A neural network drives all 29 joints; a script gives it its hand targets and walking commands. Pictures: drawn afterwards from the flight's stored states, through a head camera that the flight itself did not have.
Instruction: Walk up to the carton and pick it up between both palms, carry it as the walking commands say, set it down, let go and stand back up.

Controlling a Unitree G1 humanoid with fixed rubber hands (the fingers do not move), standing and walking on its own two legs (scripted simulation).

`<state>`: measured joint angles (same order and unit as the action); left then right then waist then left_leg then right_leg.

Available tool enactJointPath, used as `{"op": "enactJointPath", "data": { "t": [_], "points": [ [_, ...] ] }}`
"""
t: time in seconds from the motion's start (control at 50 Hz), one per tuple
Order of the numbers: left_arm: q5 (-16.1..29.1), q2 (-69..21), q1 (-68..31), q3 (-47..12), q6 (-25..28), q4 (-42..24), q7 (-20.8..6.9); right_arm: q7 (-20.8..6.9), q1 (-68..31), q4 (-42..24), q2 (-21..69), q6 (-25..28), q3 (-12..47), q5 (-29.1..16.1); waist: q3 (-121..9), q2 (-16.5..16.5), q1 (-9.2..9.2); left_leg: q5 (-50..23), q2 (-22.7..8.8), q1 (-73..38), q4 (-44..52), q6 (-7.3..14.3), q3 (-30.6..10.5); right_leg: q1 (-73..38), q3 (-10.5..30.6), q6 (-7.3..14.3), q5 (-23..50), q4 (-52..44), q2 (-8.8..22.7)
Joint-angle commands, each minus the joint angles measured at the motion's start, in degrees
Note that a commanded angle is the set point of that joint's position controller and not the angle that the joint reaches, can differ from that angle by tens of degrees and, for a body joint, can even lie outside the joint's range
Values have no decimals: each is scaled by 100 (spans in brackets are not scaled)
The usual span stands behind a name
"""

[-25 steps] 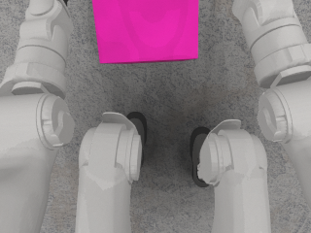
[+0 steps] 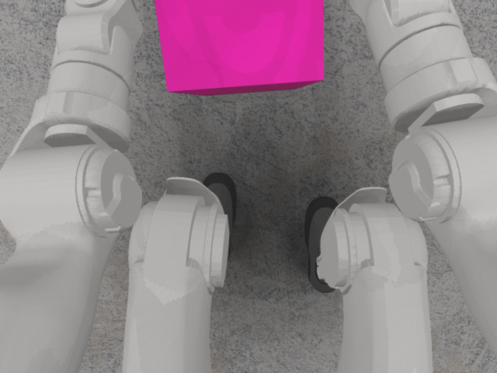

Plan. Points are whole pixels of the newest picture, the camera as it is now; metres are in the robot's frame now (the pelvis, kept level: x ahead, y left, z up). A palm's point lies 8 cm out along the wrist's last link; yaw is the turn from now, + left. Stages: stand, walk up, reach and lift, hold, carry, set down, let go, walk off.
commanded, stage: reach and lift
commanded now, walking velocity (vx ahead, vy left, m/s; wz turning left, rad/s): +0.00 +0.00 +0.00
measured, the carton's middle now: out of the picture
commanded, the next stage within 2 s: none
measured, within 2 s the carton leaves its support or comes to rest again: leaves its support in 0.92 s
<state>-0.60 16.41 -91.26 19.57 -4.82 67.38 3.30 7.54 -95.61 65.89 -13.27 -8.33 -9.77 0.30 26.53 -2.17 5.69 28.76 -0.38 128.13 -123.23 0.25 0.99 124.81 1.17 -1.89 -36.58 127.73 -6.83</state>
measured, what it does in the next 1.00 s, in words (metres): stands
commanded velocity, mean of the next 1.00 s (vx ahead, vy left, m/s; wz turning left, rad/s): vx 0.00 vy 0.00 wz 0.00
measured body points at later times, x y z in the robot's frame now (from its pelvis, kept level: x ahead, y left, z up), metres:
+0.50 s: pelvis +0.02 -0.01 -0.01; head +0.39 +0.01 +0.24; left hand +0.56 +0.22 -0.17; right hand +0.60 -0.05 -0.16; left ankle +0.13 +0.12 -0.34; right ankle +0.10 -0.11 -0.34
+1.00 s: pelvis +0.01 +0.00 +0.01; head +0.38 +0.04 +0.24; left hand +0.55 +0.21 -0.16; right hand +0.60 -0.05 -0.14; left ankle +0.13 +0.12 -0.34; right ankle +0.10 -0.11 -0.34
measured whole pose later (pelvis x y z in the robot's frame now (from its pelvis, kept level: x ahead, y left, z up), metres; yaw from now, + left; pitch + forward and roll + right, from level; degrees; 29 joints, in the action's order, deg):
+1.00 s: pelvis +0.01 +0.00 +0.01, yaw -1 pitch +30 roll +0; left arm -0.8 12.3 -82.8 18.9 -17.1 46.3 5.1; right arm 12.9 -88.7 50.7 -8.0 -13.6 -15.0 1.4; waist 30.3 -4.5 6.7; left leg 32.3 3.2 122.3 -124.6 -2.5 -1.6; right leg 119.1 1.5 -2.8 -38.8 127.9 -9.8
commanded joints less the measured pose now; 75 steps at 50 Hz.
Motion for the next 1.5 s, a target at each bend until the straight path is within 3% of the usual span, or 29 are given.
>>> {"op": "enactJointPath", "data": {
  "t": [0.0,0.02,0.1,0.12,0.14,0.2,0.26,0.32,0.34,0.36,0.44,0.5,0.52,0.66,0.68,0.74,0.76,0.78,0.88,0.92,1.04,1.12,1.2,1.24,1.26,1.28,1.32,1.38,1.48],
  "points": [
    [-116,-3678,-2571,-1107,-286,-799,-1112,-1149,-1825,-509,4126,-81,557,230,-5610,-168,140,-1551,481,-3695,535,-115,-44,-1571,-315,22,1309,-994,-282],
    [-199,-3611,-2515,-1016,-317,-1053,-1216,-1295,-1635,-413,4473,-221,617,298,-5419,-647,245,-1598,521,-3545,511,-29,-47,-1526,-382,-31,1354,-953,-291],
    [-158,-4384,-2491,-1170,-561,-1203,-1536,-1540,-1485,-516,4794,-324,446,496,-5122,-310,77,-1345,542,-3277,475,-12,-26,-1269,-376,122,1108,-953,-360],
    [-338,-4270,-2413,-1061,-664,-1215,-1557,-1541,-1213,-297,4826,-384,389,358,-5317,-34,333,-1144,492,-3299,434,-47,131,-1461,-282,160,1056,-974,-413],
    [-257,-4532,-2043,-1120,-728,-1061,-1662,-1550,-1404,-483,4674,-383,340,436,-5448,-347,37,-1135,512,-3358,422,0,4,-1561,-460,106,1008,-912,-388],
    [-212,-4501,-2131,-1103,-712,-1584,-1768,-1590,-1250,-472,5238,-478,564,423,-4890,-673,206,-1305,536,-2690,387,57,94,-1623,-378,91,1387,-995,-412],
    [-132,-4797,-2046,-1212,-785,-1576,-1867,-1560,-1069,-550,5370,-488,495,454,-5158,-311,169,-1425,568,-2955,284,-3,253,-1542,-363,153,1345,-991,-436],
    [22,-4765,-2072,-1107,-777,-1505,-1949,-1481,-1221,-650,5292,-502,725,536,-5171,-854,191,-1457,523,-2611,154,12,176,-1977,-340,93,1586,-962,-376],
    [-54,-4556,-1824,-1121,-828,-1262,-1931,-1443,-876,-527,5198,-545,474,588,-5142,-435,154,-1163,441,-2653,164,-24,275,-1874,-225,144,1361,-1027,-363],
    [-98,-4599,-2028,-1074,-800,-1639,-1962,-1457,-675,-227,5695,-667,613,620,-5147,-939,253,-1156,508,-2261,234,9,275,-2274,-227,113,1570,-1094,-356],
    [-109,-4529,-2055,-1253,-845,-1531,-1912,-1435,-714,-256,5619,-598,551,470,-5085,-296,430,-1185,495,-2469,265,-39,347,-2114,-173,181,1554,-1016,-431],
    [-69,-4868,-1734,-1185,-882,-1399,-2004,-1385,-817,-490,5662,-587,714,559,-4916,-733,273,-1262,580,-2378,358,10,274,-2257,-303,127,1557,-1126,-415],
    [-21,-5005,-1732,-1344,-856,-1519,-1995,-1390,-829,-597,5635,-527,719,473,-5118,-260,304,-1336,559,-2529,271,-21,361,-2263,-239,217,1650,-1025,-424],
    [259,-5140,-2158,-1791,-797,-2035,-1810,-1372,-1168,-879,5912,-533,1068,292,-5912,-228,344,-1968,640,-3688,344,-57,284,-2145,-357,154,1618,-898,-432],
    [298,-5115,-2402,-1821,-793,-2118,-1806,-1392,-1132,-685,6305,-624,1262,178,-6093,-752,459,-1699,643,-3369,404,-13,233,-2599,-357,140,1639,-980,-415],
    [537,-5347,-2624,-2111,-742,-2675,-1743,-1317,-1589,-1512,6281,-498,1647,-96,-7184,-565,610,-2499,651,-3919,255,-79,369,-2952,-304,115,2274,-911,-395],
    [599,-5110,-2857,-2090,-727,-2876,-1722,-1308,-1571,-1458,6503,-592,1690,-66,-7235,-963,459,-2545,677,-3808,290,-26,369,-2987,-416,31,2389,-987,-434],
    [823,-5373,-3185,-2420,-778,-2819,-1684,-1261,-1637,-1443,6326,-556,1549,-144,-7621,-286,389,-2502,594,-4068,285,-127,371,-3160,-235,168,2356,-927,-414],
    [913,-5261,-3454,-2688,-807,-3515,-1421,-1144,-2414,-2131,6290,-494,1953,-703,-9033,-104,752,-3179,630,-5207,434,-203,398,-3271,-305,108,2432,-955,-461],
    [677,-5075,-3591,-2544,-872,-3387,-1377,-1144,-2251,-1614,6299,-650,1730,-412,-8562,-397,600,-2584,611,-4981,670,-181,342,-3006,-429,91,1898,-1089,-471],
    [874,-5407,-4553,-2851,-990,-4015,-1266,-1187,-2385,-1510,6460,-830,1411,-381,-9363,102,254,-2391,602,-5634,904,-244,381,-3047,-568,148,1534,-1182,-453],
    [357,-5774,-4083,-2588,-1255,-3147,-1258,-1382,-2643,-1382,6187,-906,797,-159,-8589,598,254,-1691,562,-5825,1156,-315,328,-2056,-642,206,637,-1383,-444],
    [248,-5842,-3785,-2211,-1314,-2770,-1323,-1482,-2683,-1151,6450,-1011,956,-58,-8618,47,372,-1544,645,-5241,1263,-181,449,-2564,-641,172,821,-1587,-437],
    [268,-5960,-3751,-2476,-1380,-2896,-1378,-1510,-2489,-1170,6557,-1093,869,17,-8552,67,130,-1498,605,-5295,1330,-156,283,-2367,-724,206,804,-1512,-451],
    [215,-5987,-3999,-2225,-1364,-3236,-1432,-1541,-2363,-1216,6640,-1130,889,112,-8910,-54,388,-1746,647,-5066,1261,-155,390,-2923,-498,239,1208,-1613,-469],
    [203,-6167,-3536,-2283,-1413,-3008,-1466,-1498,-2444,-1605,6607,-1083,940,135,-9330,-97,136,-1941,721,-5270,1269,-179,474,-3261,-626,150,1506,-1708,-508],
    [496,-6205,-3807,-2576,-1356,-3743,-1416,-1417,-2818,-2459,6775,-1012,1467,-181,-10743,-354,243,-2628,764,-5977,1197,-99,313,-3890,-669,97,2146,-1510,-558],
    [63,-5876,-3704,-2157,-1499,-2393,-1527,-1493,-2480,-793,6574,-1201,966,172,-8361,-280,367,-1161,567,-4532,1409,-169,413,-2767,-517,180,827,-1769,-428],
    [289,-6324,-3434,-2637,-1447,-3528,-1398,-1331,-3038,-2810,6964,-924,1864,-464,-11342,-3,672,-3320,727,-6174,1317,-157,350,-4264,-467,98,2770,-1701,-613]
  ]
}}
